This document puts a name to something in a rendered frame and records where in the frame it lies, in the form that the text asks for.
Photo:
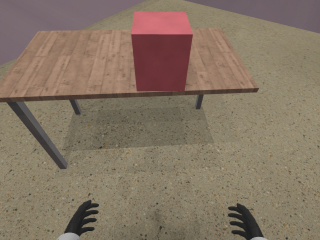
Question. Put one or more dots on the robot right hand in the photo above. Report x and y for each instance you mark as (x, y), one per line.
(250, 226)

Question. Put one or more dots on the robot left hand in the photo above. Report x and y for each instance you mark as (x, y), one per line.
(77, 221)

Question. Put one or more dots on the table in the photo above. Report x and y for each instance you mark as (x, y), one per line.
(99, 64)

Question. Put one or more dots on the carton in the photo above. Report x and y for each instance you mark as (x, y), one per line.
(161, 44)

